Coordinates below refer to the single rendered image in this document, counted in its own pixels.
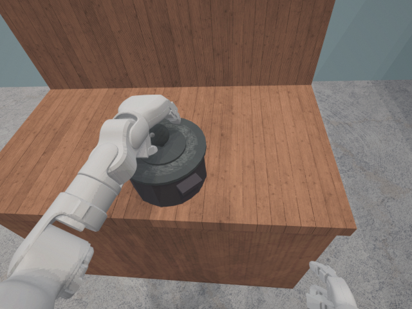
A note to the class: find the lid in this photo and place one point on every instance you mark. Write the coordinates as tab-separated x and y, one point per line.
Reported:
176	159

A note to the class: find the robot left hand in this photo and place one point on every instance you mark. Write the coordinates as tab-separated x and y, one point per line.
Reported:
154	108

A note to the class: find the robot right hand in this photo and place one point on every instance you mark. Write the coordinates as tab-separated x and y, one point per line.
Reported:
337	292

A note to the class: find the pot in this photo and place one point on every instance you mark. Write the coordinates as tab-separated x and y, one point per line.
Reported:
174	193

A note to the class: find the robot left upper arm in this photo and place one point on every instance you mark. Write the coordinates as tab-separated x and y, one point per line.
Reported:
53	267

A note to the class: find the left robot forearm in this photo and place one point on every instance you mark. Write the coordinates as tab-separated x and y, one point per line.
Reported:
86	201

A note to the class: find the table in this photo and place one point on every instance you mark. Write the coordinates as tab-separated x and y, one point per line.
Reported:
242	71

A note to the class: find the knob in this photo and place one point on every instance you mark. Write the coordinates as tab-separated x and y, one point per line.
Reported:
161	134

